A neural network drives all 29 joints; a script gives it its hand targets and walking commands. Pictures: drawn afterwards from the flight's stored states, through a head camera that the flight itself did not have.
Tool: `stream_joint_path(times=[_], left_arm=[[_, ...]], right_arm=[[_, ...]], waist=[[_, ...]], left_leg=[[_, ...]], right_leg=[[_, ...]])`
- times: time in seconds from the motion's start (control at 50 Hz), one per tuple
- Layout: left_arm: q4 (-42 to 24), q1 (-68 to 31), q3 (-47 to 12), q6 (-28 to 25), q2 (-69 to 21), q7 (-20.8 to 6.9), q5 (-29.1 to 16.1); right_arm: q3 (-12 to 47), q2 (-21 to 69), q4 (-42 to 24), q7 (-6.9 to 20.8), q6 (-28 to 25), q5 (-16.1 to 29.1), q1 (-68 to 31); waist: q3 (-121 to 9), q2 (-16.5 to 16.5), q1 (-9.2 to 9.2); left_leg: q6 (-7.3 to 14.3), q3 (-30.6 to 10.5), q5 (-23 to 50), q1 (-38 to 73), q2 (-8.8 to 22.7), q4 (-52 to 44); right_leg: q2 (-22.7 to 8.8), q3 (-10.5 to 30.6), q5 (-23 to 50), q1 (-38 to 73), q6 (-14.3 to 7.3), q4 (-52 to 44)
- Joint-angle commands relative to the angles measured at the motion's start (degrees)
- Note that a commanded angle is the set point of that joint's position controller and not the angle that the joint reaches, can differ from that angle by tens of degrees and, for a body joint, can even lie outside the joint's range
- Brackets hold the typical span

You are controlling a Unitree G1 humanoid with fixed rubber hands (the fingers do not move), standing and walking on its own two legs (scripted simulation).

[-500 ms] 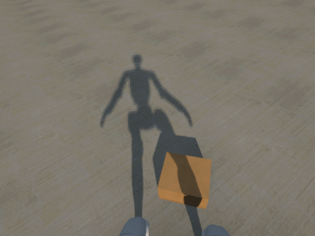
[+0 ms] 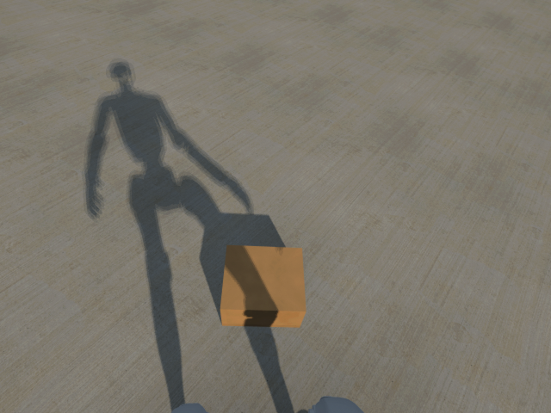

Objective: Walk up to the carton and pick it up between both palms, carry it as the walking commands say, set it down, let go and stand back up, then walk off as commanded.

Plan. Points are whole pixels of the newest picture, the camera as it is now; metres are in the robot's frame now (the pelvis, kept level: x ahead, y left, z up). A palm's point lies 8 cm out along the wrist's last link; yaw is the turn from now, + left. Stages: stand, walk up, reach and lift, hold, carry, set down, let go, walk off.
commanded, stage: walk up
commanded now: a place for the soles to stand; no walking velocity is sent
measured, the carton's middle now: (263, 286) +0.61 +0.00 -0.66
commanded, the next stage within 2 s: none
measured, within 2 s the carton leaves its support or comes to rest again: neither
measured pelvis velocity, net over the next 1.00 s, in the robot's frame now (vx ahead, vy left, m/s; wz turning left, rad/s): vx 0.09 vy -0.02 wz -0.01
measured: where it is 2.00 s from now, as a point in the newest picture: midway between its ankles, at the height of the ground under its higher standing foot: outside the picture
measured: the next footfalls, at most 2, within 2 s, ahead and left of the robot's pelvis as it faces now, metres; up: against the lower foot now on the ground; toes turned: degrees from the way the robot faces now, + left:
right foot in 0.02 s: +0.06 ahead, -0.17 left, +0.00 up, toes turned -1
left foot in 0.22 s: +0.15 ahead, +0.09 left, +0.00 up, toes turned +5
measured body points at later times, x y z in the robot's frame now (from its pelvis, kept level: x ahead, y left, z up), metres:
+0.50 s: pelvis +0.06 -0.02 +0.00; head +0.09 -0.03 +0.44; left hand +0.11 +0.31 -0.11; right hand +0.18 -0.32 -0.13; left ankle +0.11 +0.09 -0.70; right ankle +0.10 -0.15 -0.70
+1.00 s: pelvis +0.09 -0.02 +0.03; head +0.10 -0.02 +0.48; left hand +0.25 +0.26 -0.09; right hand +0.19 -0.34 -0.09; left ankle +0.11 +0.09 -0.70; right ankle +0.10 -0.15 -0.70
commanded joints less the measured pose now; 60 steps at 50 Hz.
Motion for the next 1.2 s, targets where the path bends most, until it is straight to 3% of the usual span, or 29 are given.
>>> stream_joint_path(times=[0.0, 0.02, 0.06, 0.08, 0.1, 0.14, 0.16, 0.18, 0.2, 0.22, 0.24, 0.26, 0.3, 0.32, 0.34, 0.36, 0.38, 0.4, 0.46, 0.48, 0.5, 0.52, 0.56, 0.6, 0.62, 0.64, 0.68, 0.82, 1.18], left_arm=[[-5.18, 8.82, 5.19, -4.72, 21.66, 3.45, -1.59], [-4.20, 5.84, 3.84, -5.00, 19.32, 3.84, -1.88], [-3.23, 3.38, 2.60, -5.21, 15.24, 4.14, -1.03], [-3.08, 4.35, 2.29, -5.85, 13.13, 4.30, -1.41], [-3.54, 1.92, 2.28, -5.76, 14.14, 3.88, -1.16], [-5.68, -5.25, 0.72, -5.76, 13.53, 4.49, -1.22], [-6.15, -4.51, -1.12, -5.79, 8.81, 4.89, -1.24], [-6.22, -3.07, -2.92, -6.13, 2.79, 5.22, -2.13], [-3.38, -2.13, -1.45, -5.11, 8.33, 5.98, -2.11], [-2.13, 0.48, -0.59, -4.94, 11.25, 5.88, -2.05], [-1.51, 1.91, -0.46, -5.31, 11.96, 5.77, -2.48], [-0.12, 3.79, -0.51, -5.63, 12.06, 5.44, -1.65], [3.35, 10.55, -0.27, -6.92, 10.54, 5.30, -1.24], [5.10, 12.88, 0.43, -7.47, 10.21, 5.68, -0.75], [3.46, 10.96, 0.19, -8.19, 12.60, 6.09, 0.09], [1.79, 5.86, 1.77, -8.05, 18.03, 6.22, 0.08], [0.02, 0.79, 1.23, -7.86, 16.84, 6.58, -0.42], [0.32, -3.94, -0.04, -7.59, 14.65, 6.46, -1.38], [-1.30, -9.08, -2.11, -7.20, 9.26, 6.09, -1.41], [-1.02, -10.44, -2.51, -6.97, 6.50, 6.04, -1.68], [-0.68, -7.01, -2.67, -6.32, 4.86, 5.94, -2.36], [1.00, -6.89, -2.18, -5.88, 6.00, 5.94, -2.75], [2.91, -4.63, -2.40, -6.91, 7.37, 6.51, -1.88], [3.07, -7.84, -1.96, -7.71, 10.59, 6.47, -1.34], [3.08, -7.28, -2.18, -7.36, 10.77, 6.49, -1.53], [2.74, -10.65, -2.77, -7.01, 10.70, 6.68, -1.80], [4.14, -10.39, -3.25, -6.47, 8.30, 6.53, -2.33], [5.70, -15.49, -3.94, -5.87, 8.04, 6.45, -2.03], [10.01, -17.16, -4.17, -5.91, 4.94, 4.82, -1.69]], right_arm=[[-1.01, -10.40, -11.61, -0.42, -0.69, 1.81, -11.46], [-1.52, -12.99, -10.67, 0.19, -1.62, 2.08, -12.81], [-2.13, -13.15, -9.35, 0.48, -2.51, 1.79, -9.78], [-1.61, -12.52, -8.97, 0.86, -2.62, 1.84, -7.95], [-1.85, -12.94, -7.85, 1.03, -2.49, 2.44, -4.13], [-2.54, -12.48, -3.36, 1.07, -2.30, 2.02, 2.31], [-3.67, -14.82, -1.44, 0.80, -2.08, 1.00, 8.88], [-4.06, -18.66, -2.95, 0.17, -2.08, 0.38, 8.91], [-3.13, -18.18, -5.80, 0.16, -1.39, 1.80, 1.14], [-3.28, -17.89, -7.48, 0.20, -1.02, 1.35, -4.46], [-3.02, -17.57, -7.40, 0.24, -0.72, 0.94, -8.62], [-2.81, -16.05, -7.62, 0.38, -0.36, 0.95, -10.98], [-1.22, -14.57, -9.49, 0.93, 0.80, 0.89, -17.07], [-0.23, -11.01, -10.07, 1.14, 0.69, 1.10, -18.93], [0.91, -8.12, -9.82, 1.35, 1.21, 1.64, -16.77], [0.44, -9.77, -9.86, 0.77, 1.55, 1.19, -16.81], [-0.61, -12.30, -8.72, 0.35, 1.13, 2.05, -16.89], [-0.62, -12.56, -7.08, 0.75, 1.11, 2.72, -13.40], [-0.25, -9.76, -3.13, 1.30, 0.25, 2.45, -8.51], [-0.04, -9.79, -2.00, 0.77, 0.05, 1.75, -8.22], [0.32, -12.96, -2.34, 0.34, -0.70, 1.12, -9.16], [0.30, -14.38, -2.62, 0.27, -0.74, 1.77, -13.25], [1.31, -11.49, -2.20, 0.61, -0.37, 2.71, -18.51], [2.66, -8.14, -1.55, 0.64, -0.16, 3.71, -16.68], [2.92, -8.46, -0.32, 0.42, 0.08, 3.40, -15.91], [2.35, -9.67, 1.53, 0.23, 0.20, 3.70, -13.43], [2.63, -10.09, 2.51, 0.47, -0.01, 2.95, -16.32], [3.39, -8.83, 4.91, 0.68, 0.64, 2.65, -19.33], [4.20, -6.66, 9.42, 1.65, 0.90, 2.11, -22.83]], waist=[[-3.09, -7.25, 8.00], [-4.16, 2.68, 5.24], [-0.98, -0.79, 3.58], [-2.75, 2.04, 2.62], [-2.94, -3.95, 0.83], [0.18, 3.64, -5.14], [-2.43, 13.78, -7.95], [-1.40, 31.16, -7.81], [0.59, 17.34, -3.76], [2.57, 12.75, -1.51], [3.22, 17.34, -0.59], [2.99, 14.01, 0.31], [-1.74, 11.68, 6.12], [-1.19, 6.80, 7.52], [0.06, -4.86, 6.51], [0.37, -5.88, 5.87], [-0.35, 1.12, 3.61], [-3.18, 1.51, 0.28], [-7.52, -0.11, -2.09], [-7.21, 3.50, -2.79], [-10.92, 9.43, -0.52], [-10.24, 5.06, 1.81], [-10.89, 0.53, 3.97], [-12.68, -1.48, 2.06], [-12.24, -4.00, 1.82], [-13.16, -2.44, 0.02], [-10.49, 1.92, 1.55], [-10.13, 7.96, 1.51], [-7.03, 5.30, 1.09]], left_leg=[[2.04, -9.88, -7.97, -31.68, -5.71, 25.14], [1.88, -8.31, -4.30, -27.32, -3.04, 22.33], [2.33, -7.24, -6.09, -19.30, -3.82, 11.24], [2.33, -7.19, -6.27, -16.61, -4.69, 6.10], [1.91, -6.53, -5.68, -10.64, -5.74, 2.94], [3.99, -5.77, 0.46, 10.60, -8.05, -4.92], [4.23, -14.10, -2.36, 20.47, -6.08, -12.71], [6.83, -35.88, -1.77, 18.02, 6.80, -29.51], [7.39, -41.19, -8.44, 10.51, 9.85, -33.97], [9.19, -36.96, -16.89, 6.86, 8.54, -33.40], [14.10, -34.57, -17.85, 3.52, 9.41, -31.93], [15.66, -31.61, -17.86, -2.03, 9.21, -30.65], [12.96, -22.34, -11.55, -8.61, 5.22, -21.58], [8.81, -12.53, -6.83, -12.78, 0.70, -12.85], [4.33, -5.30, -5.72, -17.32, -8.26, 3.69], [2.52, -6.81, -9.23, -22.67, -10.77, 8.83], [3.14, -12.27, -7.13, -17.03, -9.23, 8.61], [3.23, -10.44, -5.40, -9.05, -7.21, 4.92], [3.59, -8.92, 5.15, 9.92, -9.04, -9.45], [4.13, -14.32, 6.98, 12.61, -6.50, -15.04], [6.76, -27.90, 9.19, 12.73, 0.44, -21.29], [10.18, -31.18, 9.85, 8.74, 2.21, -20.34], [8.48, -23.23, 18.19, 0.69, -0.21, -13.89], [2.44, -10.31, 23.42, 0.63, -7.94, -7.48], [2.91, -10.38, 20.03, 1.49, -7.02, -8.90], [3.13, -10.47, 20.35, 5.92, -6.98, -12.04], [4.13, -12.15, 31.23, 8.66, -5.85, -14.02], [4.32, -11.69, 27.99, 8.29, -5.54, -18.53], [2.06, -10.49, 12.58, 14.33, -6.04, -31.26]], right_leg=[[-17.12, 41.95, -6.62, 19.08, -14.42, -37.19], [-16.57, 36.06, 10.74, 20.48, -16.68, -30.30], [-13.45, 25.67, 20.57, 13.89, -15.15, -25.89], [-12.49, 22.16, 25.61, 12.15, -15.49, -24.40], [-12.56, 18.66, 19.58, 8.07, -14.15, -24.41], [-8.86, 13.64, 13.03, -12.70, -10.21, -16.62], [-4.61, 7.19, 13.66, -20.19, -6.76, -3.09], [3.63, -1.36, 5.33, -23.26, -2.09, 13.24], [4.30, 5.09, 0.04, -19.27, -0.92, 12.31], [1.89, 3.43, 0.67, -16.01, -1.93, 11.12], [-0.05, 0.68, -0.20, -14.06, -1.99, 10.00], [0.03, 0.02, -1.40, -8.27, -2.71, 8.08], [1.04, -2.04, 1.92, 6.37, -3.93, -8.46], [0.23, 2.84, 7.74, 11.57, -4.86, -16.97], [-6.81, 22.13, 1.89, 8.80, -6.48, -29.93], [-15.74, 38.72, -1.79, 7.81, -10.52, -34.67], [-17.91, 37.37, 8.59, 5.83, -11.29, -33.15], [-15.70, 29.44, 10.22, 3.52, -11.37, -31.23], [-6.25, 10.67, 16.79, -4.95, -6.14, -20.31], [-5.15, 7.40, 18.48, -7.92, -4.07, -14.82], [-1.46, 3.24, 15.34, -5.22, -0.86, -6.45], [0.26, 2.17, 12.21, -2.30, 0.40, -8.44], [-1.89, 5.12, 20.69, 11.17, -1.74, -17.70], [-9.20, 12.53, 42.93, 14.49, -7.10, -20.56], [-9.58, 11.60, 44.57, 14.80, -7.09, -18.96], [-9.32, 9.26, 43.97, 11.04, -5.87, -17.99], [-5.38, 4.22, 39.71, 10.04, -2.98, -17.97], [-6.29, 4.45, 33.51, 13.09, -2.33, -22.52], [-5.72, 4.18, 18.97, 12.61, 0.17, -39.38]])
